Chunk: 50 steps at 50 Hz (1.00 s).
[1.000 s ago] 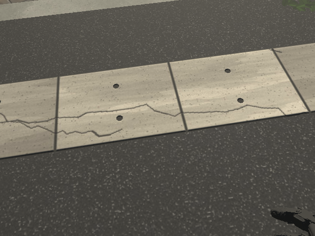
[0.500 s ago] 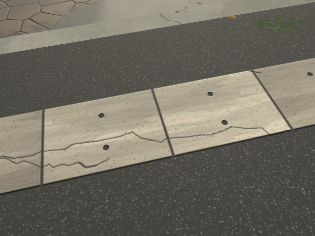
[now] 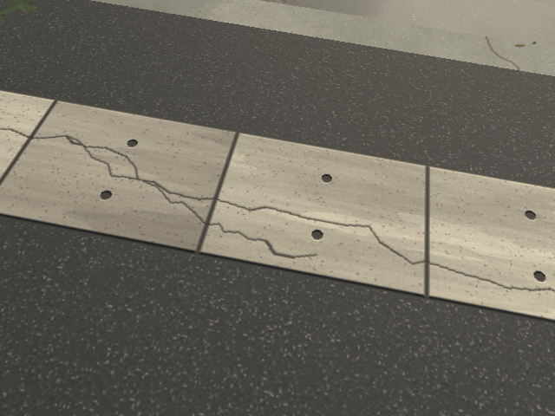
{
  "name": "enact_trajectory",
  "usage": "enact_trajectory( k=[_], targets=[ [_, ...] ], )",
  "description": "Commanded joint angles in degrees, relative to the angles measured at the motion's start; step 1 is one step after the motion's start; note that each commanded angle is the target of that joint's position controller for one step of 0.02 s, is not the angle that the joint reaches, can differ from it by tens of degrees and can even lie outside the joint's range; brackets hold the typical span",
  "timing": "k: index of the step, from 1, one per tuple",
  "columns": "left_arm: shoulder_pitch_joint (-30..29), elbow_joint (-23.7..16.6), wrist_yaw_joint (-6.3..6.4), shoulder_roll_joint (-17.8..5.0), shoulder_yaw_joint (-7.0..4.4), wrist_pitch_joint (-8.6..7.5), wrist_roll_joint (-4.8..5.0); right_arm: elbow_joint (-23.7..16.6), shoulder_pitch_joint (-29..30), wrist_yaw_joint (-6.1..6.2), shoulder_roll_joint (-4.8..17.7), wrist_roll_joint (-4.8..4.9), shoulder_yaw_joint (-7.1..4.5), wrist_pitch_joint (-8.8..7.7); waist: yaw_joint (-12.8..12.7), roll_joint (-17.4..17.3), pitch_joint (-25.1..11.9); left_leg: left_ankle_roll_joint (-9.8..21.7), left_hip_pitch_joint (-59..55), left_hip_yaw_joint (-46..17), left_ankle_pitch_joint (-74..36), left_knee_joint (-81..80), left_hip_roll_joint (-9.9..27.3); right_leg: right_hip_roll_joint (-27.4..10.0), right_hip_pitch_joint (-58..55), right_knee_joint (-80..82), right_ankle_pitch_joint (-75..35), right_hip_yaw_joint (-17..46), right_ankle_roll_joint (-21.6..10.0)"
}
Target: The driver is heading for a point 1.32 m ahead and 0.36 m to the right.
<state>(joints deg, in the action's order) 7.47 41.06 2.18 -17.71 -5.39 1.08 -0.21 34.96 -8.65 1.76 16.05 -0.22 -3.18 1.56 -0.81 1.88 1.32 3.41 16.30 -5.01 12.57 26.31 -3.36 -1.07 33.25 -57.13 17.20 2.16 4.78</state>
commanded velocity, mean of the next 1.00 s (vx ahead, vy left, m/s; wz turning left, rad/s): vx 0.75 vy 0.00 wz -0.26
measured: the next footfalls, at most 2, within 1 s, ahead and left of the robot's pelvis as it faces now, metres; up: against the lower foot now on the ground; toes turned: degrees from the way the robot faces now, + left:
right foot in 0.36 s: +0.13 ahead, -0.19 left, +0.00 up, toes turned -16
left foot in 0.78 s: +0.62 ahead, -0.23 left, +0.00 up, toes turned -24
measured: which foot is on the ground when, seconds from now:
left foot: down 0.00-0.36, up 0.38-0.76, down 0.78-1.00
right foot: up 0.00-0.34, down 0.36-0.78, up 0.80-1.00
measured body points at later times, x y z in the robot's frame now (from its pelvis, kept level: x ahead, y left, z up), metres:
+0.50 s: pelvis +0.16 -0.13 -0.01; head +0.17 -0.16 +0.44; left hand +0.30 +0.13 -0.11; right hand +0.22 -0.42 -0.12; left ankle +0.16 +0.03 -0.66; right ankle +0.09 -0.18 -0.74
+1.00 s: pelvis +0.58 -0.28 -0.01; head +0.59 -0.29 +0.44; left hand +0.84 -0.12 -0.09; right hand +0.44 -0.54 -0.14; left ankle +0.58 -0.22 -0.74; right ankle +0.55 -0.42 -0.67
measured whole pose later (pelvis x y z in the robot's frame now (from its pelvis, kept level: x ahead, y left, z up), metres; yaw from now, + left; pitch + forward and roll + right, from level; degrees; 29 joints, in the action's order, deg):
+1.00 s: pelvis +0.58 -0.28 -0.01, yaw -18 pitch +0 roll +2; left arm 6.6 39.1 -1.5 -15.1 1.0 -4.7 -4.3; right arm 51.4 -27.8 -0.8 17.7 -0.8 -3.6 -2.8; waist 3.1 1.3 0.9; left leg 7.8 10.7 -2.7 13.7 24.4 -9.8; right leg -2.9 32.9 -64.8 17.2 4.1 -0.7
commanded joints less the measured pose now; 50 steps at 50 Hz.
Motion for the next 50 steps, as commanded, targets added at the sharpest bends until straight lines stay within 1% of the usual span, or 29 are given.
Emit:
enact_trajectory(
  k=[1, 2, 3, 5, 8, 12, 13, 15, 17, 18, 19, 20, 22, 23, 27, 30, 33, 35, 37, 38, 39, 40, 41, 42, 43, 44, 45, 47, 50],
  targets=[
    [0.1, -2.6, -0.76, -1.4, 0.56, -0.60, 0.15, -2.7, 2.4, -0.02, 4.0, -1.03, -0.49, -1.01, 0.9, -9.5, -8.3, 8.6, -5.5, -6.9, -17.6, -5.6, 13.8, -3.1, -6.9, 9.4, -1.8, 0.5, 0.0],
    [0.5, -2.4, -1.29, -1.6, 0.77, -0.69, 0.52, -1.4, 0.0, -0.48, 4.8, -0.94, -0.75, -1.21, 2.4, -10.3, -8.5, 8.9, -4.7, -7.3, -3.7, -8.3, 13.9, -2.7, -8.8, 11.1, -2.1, -1.6, -0.5],
    [-0.6, -3.3, -1.71, -3.5, 0.44, -0.92, 1.48, -0.5, -2.8, -1.02, 9.5, -0.56, -2.20, -1.41, 4.5, -12.6, -6.1, 9.8, -4.6, -10.8, 11.6, -11.7, 15.5, -1.2, -6.5, 9.8, -0.2, -3.8, -1.5],
    [-3.0, -4.9, -2.23, -6.1, -0.09, -1.77, 2.75, 0.4, -3.9, -1.34, 11.2, -0.40, -2.70, -2.41, 5.6, -12.8, -0.4, 10.1, -6.8, -17.9, 27.3, -15.8, 19.6, -2.4, 1.4, 10.6, 3.0, -2.0, -4.4],
    [-3.3, -5.4, -2.84, -4.2, 0.35, -3.62, 2.67, 2.1, -6.1, -0.75, 10.0, 0.55, -2.78, -4.48, 5.8, -9.4, 1.5, 9.3, -16.9, -18.7, 25.0, -16.8, 23.3, -4.4, 10.8, 11.0, 4.5, 0.9, -7.7],
    [-2.0, -5.8, -3.79, -2.3, 0.98, -4.39, 2.85, 2.4, -5.0, -1.30, 9.7, 0.92, -3.37, -6.03, 4.8, -7.2, 0.4, 7.4, -18.4, -10.9, 18.2, -17.6, 22.6, -6.3, 9.6, 11.9, 4.0, -1.1, -9.2],
    [-2.2, -6.0, -5.97, -3.6, 0.78, -2.36, -2.61, 3.0, -6.7, -1.76, 9.5, -3.65, -2.97, -5.45, 4.4, -6.2, -1.4, 5.7, -14.1, -4.7, 20.2, -18.1, 19.8, -2.1, 0.9, 15.9, 4.6, -5.6, -8.9],
    [1.0, -5.7, -7.36, -3.5, 0.50, -1.27, -1.69, 2.8, -3.2, -2.31, 10.2, -3.13, -3.35, -5.14, 1.7, -10.0, -0.5, 3.5, -5.8, 2.3, 20.7, -16.7, 17.2, -0.1, -10.4, 19.4, 2.2, -10.1, -9.7],
    [11.0, -2.3, -6.95, -4.5, -0.07, -1.53, -1.50, 2.8, -1.7, -2.14, 9.5, -2.71, -2.97, -4.98, -3.7, -4.6, -1.9, 1.7, 3.7, 9.7, 13.5, -3.6, 14.4, 3.8, -26.3, 22.1, 1.6, -12.7, -11.1],
    [25.1, 2.2, -6.07, -7.8, -1.49, -2.13, -1.79, 2.1, 0.2, -2.08, 7.1, -3.53, -2.04, -4.97, -10.3, 5.6, -6.1, 0.2, 12.3, 15.8, 0.0, 19.8, 10.3, 2.0, -40.2, 25.3, 9.5, -4.5, -13.5],
    [30.2, 2.0, -5.00, -14.1, -2.24, -2.91, -1.95, -2.3, 5.8, -2.57, 0.2, -3.96, 0.09, -5.28, -11.5, 21.5, -5.7, -2.6, 32.8, 13.6, 18.2, 41.1, 1.7, -12.6, -45.7, 39.1, 31.0, 28.1, -19.1],
    [23.7, -1.4, -4.31, -14.1, -1.74, -2.79, -1.24, -5.0, 7.8, -2.97, 1.4, -4.20, 0.24, -6.09, -9.1, 16.9, -3.7, -2.9, 43.3, 2.3, 16.5, 47.9, 0.7, -16.5, -45.2, 49.5, 32.7, 47.9, -23.1],
    [20.1, -1.9, -3.31, -11.9, -1.62, -2.63, -1.34, -3.0, 6.1, -3.97, 6.5, -3.65, -0.28, -7.45, -5.7, 1.5, -1.2, -3.2, 41.5, 0.8, 6.6, 46.4, 7.1, -15.1, -40.6, 45.0, 22.5, 36.1, -22.6],
    [18.8, -2.1, -3.10, -11.2, -1.31, -2.84, -0.93, -1.6, 3.7, -4.02, 7.1, -4.01, -0.34, -7.28, -3.5, -0.8, -0.5, -3.9, 37.0, 1.4, 5.1, 42.6, 8.3, -12.3, -36.4, 45.5, 18.9, 31.0, -21.4],
    [18.1, -0.9, -2.93, -7.9, 0.07, -4.80, -0.08, -0.9, 4.4, -4.66, 6.4, -3.66, 0.55, -4.10, -1.2, 1.2, 4.4, -6.6, 30.8, 5.1, -1.6, 31.8, 8.3, -5.6, -27.4, 50.7, 4.5, 20.2, -20.5],
    [19.9, 1.1, -3.02, -7.1, 0.28, -5.68, 0.23, -2.1, 10.2, -5.12, 4.3, -2.70, 1.73, -4.21, -2.8, 1.0, 5.6, -6.4, 26.8, 7.9, -9.7, 19.3, 6.5, -3.0, -27.1, 51.1, -11.0, 14.2, -19.0],
    [22.3, 3.6, -2.62, -7.6, 0.44, -6.52, 0.91, -4.0, 16.2, -5.25, 3.5, -1.89, 2.36, -4.55, -4.8, 2.5, 5.8, -3.7, 20.8, 9.4, -16.1, 10.1, 5.4, -5.3, -29.6, 53.0, -24.9, 13.1, -17.8],
    [20.8, 4.6, -2.53, -8.8, 0.47, -7.00, 0.70, -3.6, 15.3, -4.91, 4.4, -1.56, 2.16, -4.67, -3.5, 2.6, 4.9, -0.5, 15.8, 11.2, -16.6, 5.4, 4.0, -6.3, -33.7, 52.8, -36.3, 9.3, -16.0],
    [20.9, 5.9, -2.31, -10.8, 0.22, -7.19, -0.42, -1.6, 8.7, -3.86, 6.6, -1.35, 1.11, -4.57, -0.1, 4.7, -0.7, 2.1, 6.7, 13.3, -10.3, 6.2, -0.5, -7.5, -39.2, 43.4, -63.9, 5.9, -13.7],
    [20.2, 6.3, -1.96, -11.7, -0.10, -6.69, -1.68, 1.0, -0.3, -3.17, 8.4, -0.96, 0.20, -4.41, 4.4, 6.2, -5.5, 3.4, -0.8, 13.6, -5.5, 7.8, -2.6, -8.1, -40.7, 33.5, -74.1, 4.5, -13.0],
    [17.2, 6.2, -1.45, -11.8, -0.26, -5.83, -2.64, 5.3, -14.1, -2.26, 9.9, -0.65, -0.80, -4.11, 11.5, 5.4, -10.9, 4.6, -13.2, 14.2, -2.5, 7.2, -3.1, -7.4, -37.1, 17.8, -76.4, 1.6, -12.3],
    [15.7, 5.7, -1.07, -9.5, 0.45, -5.69, -3.17, 8.2, -25.6, -1.27, 12.9, -1.11, -2.05, -3.85, 16.0, 1.4, -15.9, 6.7, -27.8, 5.4, 8.9, 10.0, 3.8, -5.3, -25.2, -2.8, -62.7, 0.0, -11.7],
    [19.0, 2.6, -2.63, -2.2, 2.21, -6.36, -0.99, 8.9, -26.5, -1.38, 18.7, -2.28, -3.90, -3.90, 10.4, -19.6, -18.8, 16.8, -38.4, -29.9, 28.7, 0.6, 17.1, 7.3, -2.1, -28.9, -14.0, -0.6, -7.9],
    [16.3, 1.8, -2.92, -4.3, 2.59, -7.63, -2.00, 8.7, -19.2, -2.64, 13.7, -0.88, -2.99, -3.71, 7.4, -17.2, -15.8, 17.3, -35.6, -49.1, 29.9, -12.1, 18.9, 7.8, 6.9, -30.6, 2.8, 4.0, -9.2],
    [11.1, 0.5, -2.93, -5.6, 2.79, -8.15, -1.86, 7.8, -13.7, -3.01, 11.8, -0.86, -2.89, -4.10, 5.9, -10.1, -8.5, 17.3, -28.7, -41.5, 26.0, -11.9, 18.5, 3.5, 9.5, -29.3, -1.6, 5.8, -9.5],
    [7.3, -0.2, -3.05, -6.1, 3.31, -8.54, -2.59, 8.7, -14.0, -3.21, 9.5, -0.68, -2.60, -4.42, 5.5, -2.1, -5.9, 16.4, -21.8, -35.6, 19.5, -12.3, 16.8, 1.2, 7.5, -25.0, -2.7, 5.5, -9.4],
    [5.1, -1.4, -3.16, -5.3, 3.66, -8.32, -3.26, 9.9, -14.4, -2.88, 7.8, -0.82, -2.07, -4.65, 3.8, 0.1, -2.2, 15.2, -14.7, -31.0, 15.5, -13.2, 14.5, -0.5, 5.8, -20.5, -2.1, 5.2, -8.7],
    [4.4, -3.4, -3.41, -3.5, 4.60, -6.62, -4.59, 11.7, -14.2, -2.43, 6.7, -0.79, -1.25, -5.35, -0.2, -2.3, 2.0, 14.9, -4.9, -25.0, 11.2, -14.9, 10.5, -2.5, 3.4, -13.3, 1.1, 4.6, -6.3],
    [-2.8, -7.5, -3.94, -3.1, 5.84, -5.41, -4.14, 11.1, -13.8, -2.28, 8.7, -0.35, -1.81, -6.46, -0.6, -3.1, 6.2, 15.3, 5.4, -20.3, 8.3, -20.0, 8.5, -4.7, 2.2, 0.5, -2.0, 1.3, -3.1]
  ],
)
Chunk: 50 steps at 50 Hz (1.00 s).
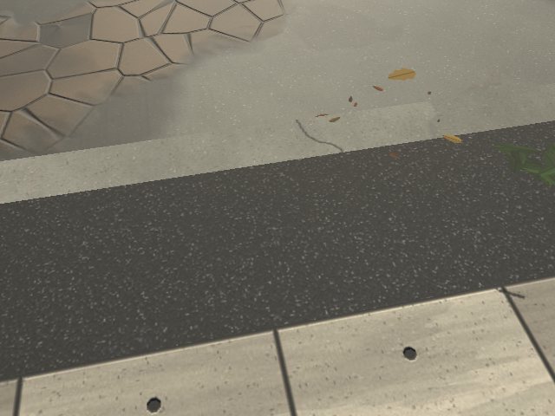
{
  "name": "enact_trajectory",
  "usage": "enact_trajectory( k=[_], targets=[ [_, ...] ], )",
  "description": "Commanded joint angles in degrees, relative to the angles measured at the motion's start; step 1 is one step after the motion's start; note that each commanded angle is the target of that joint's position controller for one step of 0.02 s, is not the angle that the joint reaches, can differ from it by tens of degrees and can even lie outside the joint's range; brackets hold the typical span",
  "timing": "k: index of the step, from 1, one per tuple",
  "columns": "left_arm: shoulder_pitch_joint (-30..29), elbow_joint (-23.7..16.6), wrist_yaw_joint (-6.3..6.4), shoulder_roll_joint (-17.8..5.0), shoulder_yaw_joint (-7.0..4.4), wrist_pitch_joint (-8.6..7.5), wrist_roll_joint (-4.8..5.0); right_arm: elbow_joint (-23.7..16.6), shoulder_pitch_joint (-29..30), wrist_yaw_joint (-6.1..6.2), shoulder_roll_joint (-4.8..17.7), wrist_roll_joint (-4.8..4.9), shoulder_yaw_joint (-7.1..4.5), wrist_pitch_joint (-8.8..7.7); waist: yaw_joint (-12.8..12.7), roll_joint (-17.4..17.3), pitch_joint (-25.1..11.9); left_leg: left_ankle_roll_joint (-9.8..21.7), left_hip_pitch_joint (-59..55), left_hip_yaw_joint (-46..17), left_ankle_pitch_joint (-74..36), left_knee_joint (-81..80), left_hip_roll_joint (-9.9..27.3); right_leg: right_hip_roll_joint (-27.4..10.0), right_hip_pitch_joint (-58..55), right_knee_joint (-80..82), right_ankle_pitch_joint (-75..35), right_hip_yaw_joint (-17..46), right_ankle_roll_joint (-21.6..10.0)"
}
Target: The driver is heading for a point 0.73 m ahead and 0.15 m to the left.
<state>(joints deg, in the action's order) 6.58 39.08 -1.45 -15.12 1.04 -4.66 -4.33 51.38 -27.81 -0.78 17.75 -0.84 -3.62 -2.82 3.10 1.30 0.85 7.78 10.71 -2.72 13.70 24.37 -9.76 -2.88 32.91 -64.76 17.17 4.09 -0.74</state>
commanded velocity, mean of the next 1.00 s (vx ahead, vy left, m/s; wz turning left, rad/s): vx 0.77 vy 0.00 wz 0.69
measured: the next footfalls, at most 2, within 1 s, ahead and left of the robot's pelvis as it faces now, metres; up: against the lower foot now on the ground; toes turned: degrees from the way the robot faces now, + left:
right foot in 0.22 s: +0.42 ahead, -0.17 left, +0.00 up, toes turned +13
left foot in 0.64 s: +0.75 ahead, +0.17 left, +0.00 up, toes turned +38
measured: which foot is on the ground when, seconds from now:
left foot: down 0.00-0.20, up 0.22-0.62, down 0.64-1.00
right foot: up 0.00-0.20, down 0.22-0.64, up 0.66-1.00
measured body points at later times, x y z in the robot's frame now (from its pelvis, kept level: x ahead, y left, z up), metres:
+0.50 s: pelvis +0.47 -0.02 -0.01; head +0.49 -0.01 +0.44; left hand +0.29 +0.23 -0.12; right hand +0.80 -0.15 -0.06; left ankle +0.55 +0.12 -0.66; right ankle +0.38 -0.18 -0.74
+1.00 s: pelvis +0.80 +0.15 +0.00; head +0.83 +0.19 +0.45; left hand +0.80 +0.47 -0.09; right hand +1.05 +0.00 -0.12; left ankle +0.72 +0.14 -0.74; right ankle +1.05 +0.17 -0.70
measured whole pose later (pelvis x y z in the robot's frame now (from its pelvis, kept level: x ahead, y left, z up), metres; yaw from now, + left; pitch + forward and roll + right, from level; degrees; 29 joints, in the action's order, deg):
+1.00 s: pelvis +0.80 +0.15 +0.00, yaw +44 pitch +1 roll +1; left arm 4.4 37.9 0.2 -15.8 -2.3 -5.7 -0.5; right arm 45.2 -13.9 1.7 14.7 1.0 -2.4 -1.6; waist 3.9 2.7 3.4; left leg 7.1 7.0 -2.8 18.0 24.2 -8.9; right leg -3.2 36.7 -34.9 -5.4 2.8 2.6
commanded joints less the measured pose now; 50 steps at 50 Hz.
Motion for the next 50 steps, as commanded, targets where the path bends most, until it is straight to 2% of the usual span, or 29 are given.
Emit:
enact_trajectory(
  k=[1, 4, 7, 9, 10, 11, 12, 13, 14, 15, 18, 21, 22, 25, 27, 29, 30, 31, 32, 33, 34, 35, 36, 37, 39, 40, 44, 47, 50],
  targets=[
    [-5.5, -7.0, -0.80, -5.2, -0.09, 0.16, 0.70, -5.8, 5.9, 0.26, 7.5, 0.28, -1.71, -2.28, -3.8, -2.9, 7.6, 9.8, 14.6, -20.7, 5.6, -19.6, 13.3, -2.7, -1.2, 14.9, -7.5, -1.7, 3.1],
    [-10.1, -8.1, -1.47, -4.2, 0.37, 0.00, 2.41, -6.1, 5.1, -0.44, 9.5, 1.31, -2.90, -2.77, -1.1, -3.1, 5.7, 6.0, 17.0, -18.2, -4.4, -20.9, 12.0, -0.1, -14.5, 27.4, -23.3, -4.0, 3.4],
    [-10.2, -8.1, -0.50, -6.6, -0.64, -0.26, 2.32, -5.3, 1.8, -0.19, 10.6, 1.57, -3.54, -2.27, 0.3, -3.3, 2.9, 3.6, 3.8, -19.2, -18.0, -13.4, 13.3, 1.3, -15.1, 33.7, -21.1, -3.4, 2.7],
    [-1.3, -5.6, 0.81, -9.7, -2.43, -0.75, 2.21, -4.8, 1.2, 0.08, 12.5, 0.89, -3.92, -1.87, -4.0, -2.2, -4.4, 1.2, -1.3, -17.5, -34.6, 2.6, 12.1, 4.4, -25.7, 35.7, -10.7, -4.6, 1.4],
    [8.8, -3.4, 1.85, -11.8, -3.67, -1.02, 1.95, -5.1, 3.1, -0.19, 12.9, 0.68, -4.02, -2.06, -9.7, -1.6, -9.9, -0.2, 4.1, -15.9, -33.3, 16.7, 9.5, 1.9, -38.3, 34.2, -7.5, -3.2, 0.4],
    [22.1, -2.0, 3.30, -16.6, -5.57, -1.12, 0.61, -6.8, 4.8, -0.10, 7.4, 0.56, -2.53, -2.79, -14.9, 3.7, -18.4, -0.5, 12.9, -11.6, -17.2, 36.3, 6.5, -11.1, -51.7, 35.0, 13.4, 9.7, -1.5],
    [20.8, -1.7, 3.08, -21.1, -6.55, -0.59, -0.97, -10.2, -1.1, 0.17, -1.0, 3.42, -0.20, -2.67, -8.9, 21.1, -25.6, -2.2, 28.7, -5.3, 16.4, 52.9, 2.1, -27.2, -60.7, 47.7, 30.0, 41.5, -6.7],
    [15.7, -1.9, 2.96, -16.8, -6.63, 0.04, 0.41, -9.8, 3.8, 0.67, 3.5, 1.79, -0.22, -1.59, -8.4, 14.8, -18.3, -1.1, 35.4, -3.4, 9.9, 57.0, 7.4, -24.5, -53.3, 51.4, 35.3, 44.4, -7.4],
    [11.6, -2.2, 2.74, -11.2, -5.40, 0.05, 0.89, -9.8, 9.4, 0.30, 5.7, 0.61, -0.83, -0.93, -8.7, 7.5, -9.8, -1.1, 36.5, -2.1, 4.7, 54.8, 10.3, -21.1, -45.9, 50.0, 25.9, 31.8, -6.2],
    [10.6, -1.2, 2.36, -8.6, -4.76, 0.01, 0.79, -9.9, 12.0, -0.49, 5.4, 0.08, -0.84, -0.47, -7.9, 2.8, -5.5, -1.5, 34.9, -1.9, 2.2, 52.1, 12.2, -18.3, -39.9, 49.6, 12.7, 22.2, -5.5],
    [14.1, 3.5, 1.92, -4.9, -3.78, -1.08, 2.04, -12.1, 15.5, -2.57, 1.5, -0.94, -0.08, 1.89, -5.1, 6.0, -0.7, -2.2, 34.0, -1.1, 1.8, 49.9, 15.0, -14.1, -33.3, 50.6, -6.5, 6.5, -3.0],
    [14.9, 5.9, 1.21, -2.9, -3.40, -2.10, 3.23, -15.7, 22.4, -3.59, 0.2, -1.09, 0.94, 3.00, -4.2, 3.6, 1.6, -2.2, 36.2, 1.9, -3.2, 47.6, 14.6, -10.8, -31.1, 53.2, -20.5, -5.6, -1.1],
    [13.7, 5.7, 1.22, -5.3, -3.72, -2.68, 3.01, -18.1, 23.2, -4.06, -0.4, -1.10, 1.61, 2.91, -2.2, 6.3, 2.4, -2.1, 35.2, 1.9, -6.7, 43.8, 15.6, -12.8, -28.8, 54.0, -24.5, -6.9, -1.9],
    [12.7, 6.7, 1.53, -6.8, -4.17, -3.00, 2.75, -19.7, 29.6, -5.13, 1.7, -1.01, 2.18, 2.87, -1.9, 0.9, 6.9, -1.0, 30.3, 8.0, -13.0, 29.4, 13.8, -9.4, -26.9, 58.7, -28.9, -15.7, -0.8],
    [15.7, 7.8, 2.06, -9.2, -4.45, -3.01, 2.61, -19.8, 31.3, -5.51, 1.8, -0.87, 2.54, 2.75, -2.0, 0.3, 6.8, 1.3, 22.5, 13.6, -13.9, 22.3, 9.8, -8.6, -28.9, 55.6, -53.3, -19.9, 0.4],
    [17.2, 7.7, 2.97, -13.3, -5.42, -1.81, 2.64, -17.9, 25.9, -4.92, 3.6, -0.93, 2.00, 2.57, 1.9, 3.5, 2.1, 3.1, 14.5, 15.0, -10.2, 19.9, 5.7, -10.4, -34.1, 45.0, -75.1, -20.1, 1.2],
    [16.0, 7.3, 3.36, -14.6, -5.73, -0.85, 2.73, -15.3, 18.0, -4.32, 5.2, -1.49, 1.30, 2.17, 6.0, 3.7, -1.6, 3.9, 4.8, 13.7, -8.7, 18.4, 3.6, -11.1, -32.3, 34.0, -78.8, -19.2, 0.7],
    [13.9, 6.4, 3.50, -14.9, -5.70, -0.17, 2.73, -11.0, 5.1, -3.40, 7.3, -1.98, 0.03, 1.65, 11.3, 3.6, -7.0, 5.9, -9.7, 9.2, -10.7, 14.7, 3.3, -11.7, -27.2, 18.6, -75.6, -17.5, -0.1],
    [14.2, 6.6, 2.68, -13.0, -5.49, 0.05, 2.77, -7.8, 0.0, -1.64, 9.0, -1.94, -1.25, 1.47, 11.2, -2.0, -8.4, 7.0, -21.5, 3.6, -14.6, 8.4, 5.7, -5.8, -17.1, -1.1, -38.6, -17.9, 0.6],
    [19.1, 3.9, 2.22, -6.1, -4.00, -0.22, 2.16, -8.9, 4.7, -0.42, 15.7, -1.89, -2.64, 1.82, 2.3, -16.0, -9.3, 8.9, -31.7, -13.5, -51.0, 15.7, 20.4, 2.5, 0.3, -25.6, 17.4, -15.7, 2.6],
    [21.5, 0.4, 2.74, -8.9, -3.88, -0.06, 4.52, -12.3, 4.2, -0.08, 17.2, -1.35, -3.64, 2.28, 3.1, -10.3, -26.5, 19.2, -42.3, -31.4, -52.3, 9.1, 30.3, 2.8, 8.5, -34.5, 14.6, -3.0, 2.6],
    [15.7, 0.1, 2.99, -10.2, -3.61, -0.32, 4.26, -12.9, 6.4, 0.67, 14.3, -0.42, -3.19, 2.42, 3.3, -2.0, -21.6, 17.6, -34.3, -31.2, -44.5, 1.8, 28.7, 0.7, 10.2, -30.8, 7.2, -1.8, 2.6],
    [13.0, -2.3, 3.57, -11.7, -4.47, -2.60, 6.84, -15.5, 12.8, -0.55, 11.4, 2.28, -2.49, 0.25, 1.0, 1.7, -14.9, 17.2, -24.5, -32.0, -31.0, -4.0, 26.5, 1.0, 9.4, -25.9, 9.1, 2.0, 3.1],
    [12.2, -0.7, 4.29, -11.5, -4.77, -2.55, 6.77, -15.2, 18.3, -0.83, 8.8, 2.85, -1.62, -0.93, -2.8, 7.0, -9.0, 14.6, -14.5, -27.4, -28.0, -5.7, 25.0, -2.4, 7.9, -21.6, 6.9, 1.7, 3.9],
    [14.8, 0.1, 4.51, -11.0, -5.60, -0.89, 6.05, -15.1, 21.1, -0.78, 7.1, 1.52, -1.12, -2.17, -6.7, 5.8, -3.4, 12.3, 0.3, -19.9, -37.3, -6.7, 23.0, -5.2, 0.8, -14.8, 5.7, 1.6, 5.1],
    [14.6, 0.0, 4.48, -9.7, -5.56, -0.37, 5.45, -14.1, 21.0, -0.70, 5.8, 1.73, -0.76, -2.41, -7.1, 4.1, -1.9, 11.1, 5.0, -15.8, -40.1, -6.8, 20.9, -5.7, -1.2, -9.1, 5.0, 1.0, 5.3],
    [7.2, -2.4, 3.64, -2.6, -3.83, -0.81, 3.51, -11.3, 18.6, 1.60, 4.9, 1.70, -0.72, -1.27, -4.5, -1.5, -3.5, 5.0, 8.1, -2.1, -49.3, -5.2, 11.2, -1.1, -5.3, 14.1, -11.3, -4.7, 4.7],
    [0.2, -3.5, 1.89, -2.2, -3.62, -1.62, 3.89, -8.9, 13.1, 2.87, 4.1, 2.28, -0.59, 0.63, 0.0, -3.0, -5.7, 1.8, 1.8, -1.9, -40.4, -3.5, 11.1, 2.2, -7.3, 27.7, -26.8, -5.4, 4.1],
    [-3.1, -5.0, 0.54, -4.6, -4.31, -2.13, 3.71, -7.6, 11.8, 3.06, 3.9, 1.59, -0.57, 1.53, 0.6, -5.8, -4.3, 1.3, -2.7, -6.1, -34.9, -0.3, 14.4, 2.9, -6.8, 33.8, -25.4, -4.0, 1.9]
  ],
)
